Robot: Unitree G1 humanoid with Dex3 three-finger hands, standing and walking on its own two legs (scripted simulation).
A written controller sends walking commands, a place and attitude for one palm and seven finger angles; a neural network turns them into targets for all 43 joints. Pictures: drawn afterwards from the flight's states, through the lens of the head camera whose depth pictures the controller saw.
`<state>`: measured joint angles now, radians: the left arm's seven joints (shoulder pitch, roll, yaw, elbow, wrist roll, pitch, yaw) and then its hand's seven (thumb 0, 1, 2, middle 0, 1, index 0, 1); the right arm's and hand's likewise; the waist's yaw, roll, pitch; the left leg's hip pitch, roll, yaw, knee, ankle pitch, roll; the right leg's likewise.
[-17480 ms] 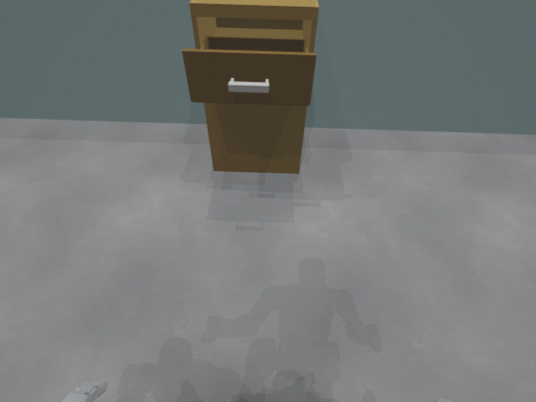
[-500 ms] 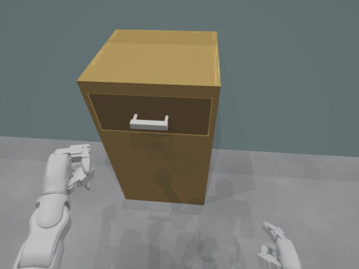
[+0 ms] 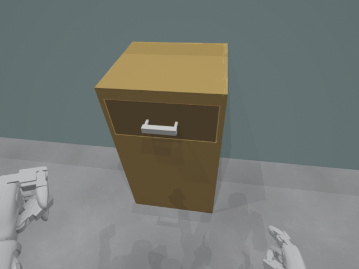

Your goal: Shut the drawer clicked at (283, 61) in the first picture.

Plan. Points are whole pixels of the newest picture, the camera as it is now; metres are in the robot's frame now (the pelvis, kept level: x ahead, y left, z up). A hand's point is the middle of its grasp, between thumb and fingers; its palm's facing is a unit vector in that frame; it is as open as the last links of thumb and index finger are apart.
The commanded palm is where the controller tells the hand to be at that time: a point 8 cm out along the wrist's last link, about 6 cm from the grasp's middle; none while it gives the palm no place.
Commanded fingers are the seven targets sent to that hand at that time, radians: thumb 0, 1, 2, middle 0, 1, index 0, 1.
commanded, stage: draw the hand back to the body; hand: left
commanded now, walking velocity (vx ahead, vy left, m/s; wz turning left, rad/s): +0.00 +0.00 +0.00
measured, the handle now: (160, 126) +0.63 +0.17 -0.07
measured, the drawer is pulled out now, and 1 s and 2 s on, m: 0.00 0.00 0.00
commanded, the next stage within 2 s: step back with the hand held close in 0.04 s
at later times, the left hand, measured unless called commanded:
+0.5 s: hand (59, 197) +0.19 +0.25 +0.14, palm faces +0.25 -0.84 -0.49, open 3.3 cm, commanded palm +0.12 +0.29 +0.17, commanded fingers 0.00 0.90 0.90 -1.40 -1.60 -1.40 -1.60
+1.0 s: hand (19, 239) +0.11 +0.26 +0.15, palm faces +0.35 -0.82 -0.44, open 3.3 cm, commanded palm +0.05 +0.31 +0.17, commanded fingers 0.00 0.90 0.90 -1.40 -1.60 -1.40 -1.60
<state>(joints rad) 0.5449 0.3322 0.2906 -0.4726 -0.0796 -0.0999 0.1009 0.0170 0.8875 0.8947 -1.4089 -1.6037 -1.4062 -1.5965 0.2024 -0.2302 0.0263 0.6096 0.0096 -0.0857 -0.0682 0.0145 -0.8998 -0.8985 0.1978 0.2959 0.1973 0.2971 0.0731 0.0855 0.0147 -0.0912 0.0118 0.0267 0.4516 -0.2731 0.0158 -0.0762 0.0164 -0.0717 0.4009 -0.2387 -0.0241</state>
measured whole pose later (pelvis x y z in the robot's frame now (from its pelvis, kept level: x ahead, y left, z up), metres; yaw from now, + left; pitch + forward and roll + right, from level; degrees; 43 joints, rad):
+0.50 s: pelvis -0.01 +0.02 +0.00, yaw -1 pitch +1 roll -1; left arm 0.64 0.39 0.33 -0.52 -0.06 -0.18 0.10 0.02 0.88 0.89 -1.41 -1.60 -1.40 -1.60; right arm 0.18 -0.24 -0.03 0.57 0.00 0.01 -0.06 0.01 -0.90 -0.90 0.20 0.30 0.20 0.30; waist -0.01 0.03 0.05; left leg -0.23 -0.01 0.06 0.44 -0.23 0.04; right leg -0.23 -0.01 -0.04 0.41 -0.20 0.00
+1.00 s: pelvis -0.08 +0.02 -0.01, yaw +0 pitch +0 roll -2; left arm 0.61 0.37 0.35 -0.60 -0.02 -0.25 0.14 0.02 0.88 0.89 -1.41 -1.60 -1.41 -1.60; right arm 0.21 -0.22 0.00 0.55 -0.01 -0.04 -0.07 0.01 -0.90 -0.90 0.20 0.30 0.20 0.30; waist 0.01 0.01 0.03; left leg -0.40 0.00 0.03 0.60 -0.23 0.06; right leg -0.36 0.00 -0.06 0.50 -0.16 0.00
